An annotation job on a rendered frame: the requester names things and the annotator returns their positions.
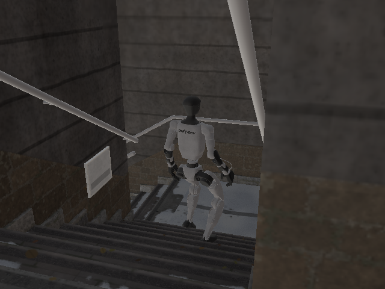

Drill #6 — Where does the robot left upper arm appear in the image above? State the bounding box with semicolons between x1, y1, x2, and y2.
164;120;180;151

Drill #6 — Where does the robot right thigh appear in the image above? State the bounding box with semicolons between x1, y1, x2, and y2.
197;170;224;209

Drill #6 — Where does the right robot shin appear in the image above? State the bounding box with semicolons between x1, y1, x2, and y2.
203;200;224;240

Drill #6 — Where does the robot right hand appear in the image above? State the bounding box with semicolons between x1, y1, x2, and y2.
221;170;235;187

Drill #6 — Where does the robot left hand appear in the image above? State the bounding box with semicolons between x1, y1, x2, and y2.
168;164;179;181

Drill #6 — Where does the left robot forearm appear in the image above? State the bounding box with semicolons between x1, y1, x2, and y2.
164;149;175;167

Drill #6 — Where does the robot right upper arm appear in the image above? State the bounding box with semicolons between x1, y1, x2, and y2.
201;123;216;159

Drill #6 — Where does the right robot forearm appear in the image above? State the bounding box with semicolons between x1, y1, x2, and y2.
212;150;230;175

